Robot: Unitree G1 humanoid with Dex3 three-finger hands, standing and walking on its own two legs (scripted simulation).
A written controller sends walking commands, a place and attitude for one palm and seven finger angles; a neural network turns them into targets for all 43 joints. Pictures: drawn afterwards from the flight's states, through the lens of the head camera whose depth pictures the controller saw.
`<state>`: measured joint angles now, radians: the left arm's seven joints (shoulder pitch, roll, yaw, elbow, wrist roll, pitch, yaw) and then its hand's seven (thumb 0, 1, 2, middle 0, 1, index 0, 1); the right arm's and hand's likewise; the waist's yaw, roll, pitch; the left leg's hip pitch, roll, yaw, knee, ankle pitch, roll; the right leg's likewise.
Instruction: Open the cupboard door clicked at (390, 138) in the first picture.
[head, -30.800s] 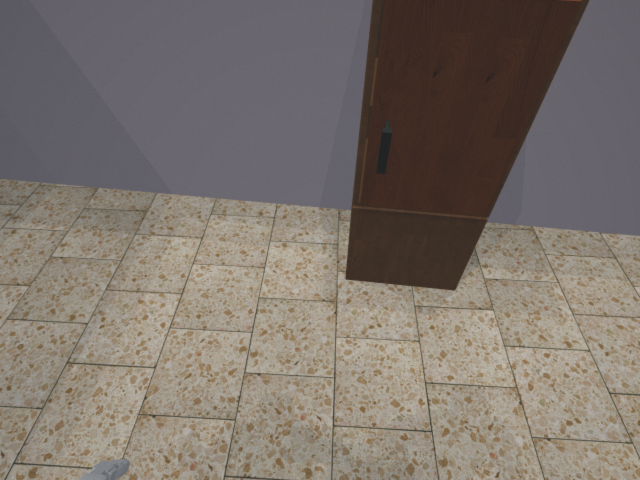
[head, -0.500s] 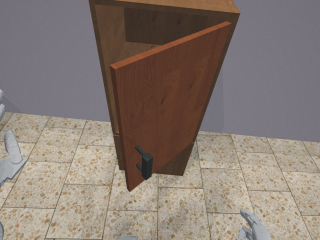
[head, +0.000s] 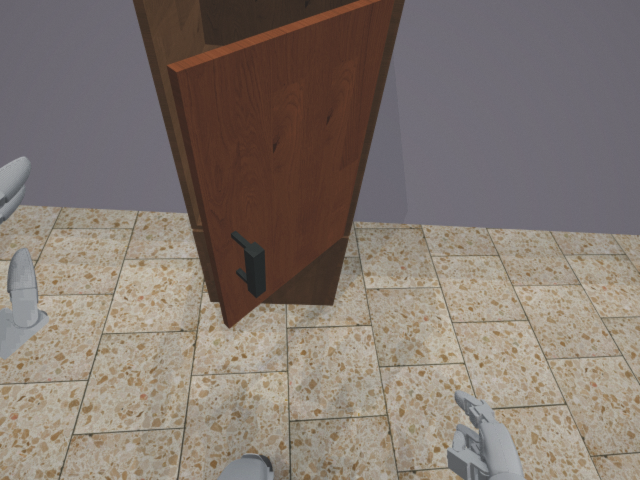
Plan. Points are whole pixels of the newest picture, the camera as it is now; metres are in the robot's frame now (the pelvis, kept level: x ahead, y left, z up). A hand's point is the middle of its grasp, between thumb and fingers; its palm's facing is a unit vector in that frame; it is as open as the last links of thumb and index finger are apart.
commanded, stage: stop stepping back and stand still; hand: left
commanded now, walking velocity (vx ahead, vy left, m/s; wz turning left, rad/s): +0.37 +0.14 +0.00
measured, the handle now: (247, 264) +0.47 +0.15 -0.10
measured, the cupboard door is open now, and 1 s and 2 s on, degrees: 46 46 46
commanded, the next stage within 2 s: let the arm hang, fingers relaxed in 1.12 s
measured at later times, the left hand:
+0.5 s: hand out of the picture +0.13 +0.28 +0.18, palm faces +0.51 -0.76 -0.40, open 7.4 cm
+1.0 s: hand out of the picture +0.14 +0.27 +0.17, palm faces +0.46 -0.78 -0.43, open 7.4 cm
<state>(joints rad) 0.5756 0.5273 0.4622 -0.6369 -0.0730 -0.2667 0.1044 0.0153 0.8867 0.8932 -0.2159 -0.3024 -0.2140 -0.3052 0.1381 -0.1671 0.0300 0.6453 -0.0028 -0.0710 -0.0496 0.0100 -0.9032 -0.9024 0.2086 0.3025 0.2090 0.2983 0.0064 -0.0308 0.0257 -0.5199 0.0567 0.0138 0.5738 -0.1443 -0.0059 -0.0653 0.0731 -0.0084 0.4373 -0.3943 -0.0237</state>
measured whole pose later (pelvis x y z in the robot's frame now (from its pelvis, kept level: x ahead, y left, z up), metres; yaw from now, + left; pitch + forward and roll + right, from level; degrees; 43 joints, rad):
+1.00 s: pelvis -0.06 +0.00 +0.01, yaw +2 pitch -1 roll +0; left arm 0.51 0.39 0.41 -0.46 -0.04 -0.20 0.16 0.01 0.89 0.89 -0.21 -0.30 -0.21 -0.30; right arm 0.20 -0.24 -0.01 0.64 0.00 -0.11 -0.07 0.01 -0.91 -0.90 0.20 0.30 0.20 0.30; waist 0.01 -0.03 0.04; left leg -0.25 0.01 0.07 0.52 -0.25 0.02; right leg -0.17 0.02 -0.05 0.51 -0.33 -0.03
